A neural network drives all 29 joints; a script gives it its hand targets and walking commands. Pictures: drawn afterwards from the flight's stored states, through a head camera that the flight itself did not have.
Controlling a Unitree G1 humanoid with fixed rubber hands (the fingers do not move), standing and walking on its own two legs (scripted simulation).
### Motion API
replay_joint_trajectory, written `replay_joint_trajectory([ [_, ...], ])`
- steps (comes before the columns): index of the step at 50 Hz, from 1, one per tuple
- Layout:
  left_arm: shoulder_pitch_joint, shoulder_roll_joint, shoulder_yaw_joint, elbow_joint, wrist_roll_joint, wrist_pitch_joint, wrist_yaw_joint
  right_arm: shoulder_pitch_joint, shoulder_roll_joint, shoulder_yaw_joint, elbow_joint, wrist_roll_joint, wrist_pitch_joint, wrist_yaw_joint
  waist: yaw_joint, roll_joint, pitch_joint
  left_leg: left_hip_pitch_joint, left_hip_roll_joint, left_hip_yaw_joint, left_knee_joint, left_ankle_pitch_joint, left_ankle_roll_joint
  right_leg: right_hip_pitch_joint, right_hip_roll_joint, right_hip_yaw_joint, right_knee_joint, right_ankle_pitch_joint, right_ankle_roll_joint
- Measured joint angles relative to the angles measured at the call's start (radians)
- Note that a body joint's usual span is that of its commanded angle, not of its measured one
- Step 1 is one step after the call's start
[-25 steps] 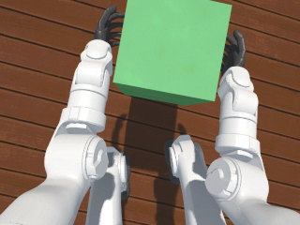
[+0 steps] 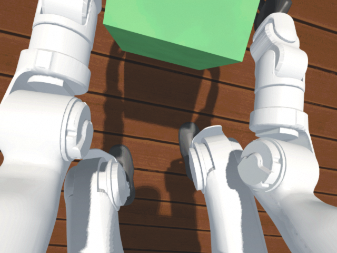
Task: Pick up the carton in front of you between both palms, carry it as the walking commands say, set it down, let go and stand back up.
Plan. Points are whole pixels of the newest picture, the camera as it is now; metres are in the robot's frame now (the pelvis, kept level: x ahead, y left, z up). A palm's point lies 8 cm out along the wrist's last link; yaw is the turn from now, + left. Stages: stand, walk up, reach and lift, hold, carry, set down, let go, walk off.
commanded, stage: set down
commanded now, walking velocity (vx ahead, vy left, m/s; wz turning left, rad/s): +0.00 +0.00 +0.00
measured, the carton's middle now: (178, 2) +0.55 -0.10 -0.25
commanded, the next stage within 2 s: none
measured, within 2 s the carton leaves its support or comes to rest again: rests again in 0.86 s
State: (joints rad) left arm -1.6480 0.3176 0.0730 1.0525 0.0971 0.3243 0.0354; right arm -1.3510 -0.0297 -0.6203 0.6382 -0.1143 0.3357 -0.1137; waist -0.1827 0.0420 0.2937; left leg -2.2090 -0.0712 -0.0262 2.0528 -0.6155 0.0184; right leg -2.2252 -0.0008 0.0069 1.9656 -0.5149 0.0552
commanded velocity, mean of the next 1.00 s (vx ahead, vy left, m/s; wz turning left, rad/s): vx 0.00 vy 0.00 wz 0.00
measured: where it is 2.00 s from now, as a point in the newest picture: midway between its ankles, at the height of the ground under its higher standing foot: (159, 172)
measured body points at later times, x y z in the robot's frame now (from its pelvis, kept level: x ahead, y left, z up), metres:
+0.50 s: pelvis +0.00 +0.00 -0.04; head +0.38 +0.00 +0.19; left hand +0.61 +0.04 -0.22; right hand +0.52 -0.25 -0.20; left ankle +0.08 +0.10 -0.39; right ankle +0.12 -0.14 -0.39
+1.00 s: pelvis +0.00 +0.01 -0.05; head +0.39 +0.02 +0.16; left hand +0.61 +0.04 -0.23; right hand +0.51 -0.26 -0.22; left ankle +0.08 +0.10 -0.39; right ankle +0.12 -0.14 -0.39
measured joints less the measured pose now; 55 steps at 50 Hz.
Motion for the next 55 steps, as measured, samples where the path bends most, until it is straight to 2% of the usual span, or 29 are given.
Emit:
replay_joint_trajectory([
  [6, -0.041, 0.044, -0.081, 0.046, -0.059, -0.028, 0.006, -0.050, -0.044, 0.040, 0.052, 0.054, -0.006, 0.001, -0.023, -0.022, 0.044, -0.014, 0.007, 0.002, 0.066, -0.035, 0.004, -0.019, 0.011, 0.002, 0.060, -0.025, 0.006],
  [12, -0.062, 0.049, -0.101, 0.082, -0.070, -0.039, 0.007, -0.051, -0.065, 0.059, 0.082, 0.087, -0.017, 0.011, -0.026, -0.035, 0.059, -0.018, 0.010, 0.006, 0.112, -0.055, 0.007, -0.028, 0.022, 0.009, 0.106, -0.040, 0.013],
  [27, -0.065, 0.055, -0.098, 0.143, -0.073, -0.056, -0.001, -0.084, -0.093, 0.057, 0.193, 0.055, -0.042, 0.052, -0.032, -0.024, 0.100, -0.028, -0.012, -0.001, 0.155, -0.037, 0.011, -0.016, 0.008, 0.003, 0.142, -0.037, 0.022],
  [37, -0.108, 0.033, -0.072, 0.157, -0.039, -0.061, -0.031, -0.111, -0.134, 0.012, 0.242, 0.023, -0.061, 0.090, -0.018, -0.033, 0.146, -0.025, -0.016, -0.004, 0.181, -0.034, 0.021, -0.001, 0.006, -0.001, 0.157, -0.038, 0.032],
  [45, -0.119, 0.002, -0.033, 0.127, 0.003, -0.077, -0.052, -0.120, -0.174, -0.011, 0.270, 0.029, -0.072, 0.112, -0.002, -0.054, 0.187, -0.015, -0.014, -0.007, 0.202, -0.043, 0.025, 0.011, 0.009, -0.004, 0.173, -0.044, 0.035],
  [55, -0.117, 0.009, 0.024, 0.117, 0.055, -0.086, -0.085, -0.135, -0.176, -0.040, 0.289, 0.022, -0.079, 0.153, -0.004, -0.060, 0.217, -0.001, -0.014, -0.011, 0.226, -0.051, 0.026, 0.027, 0.011, -0.010, 0.191, -0.050, 0.036],
])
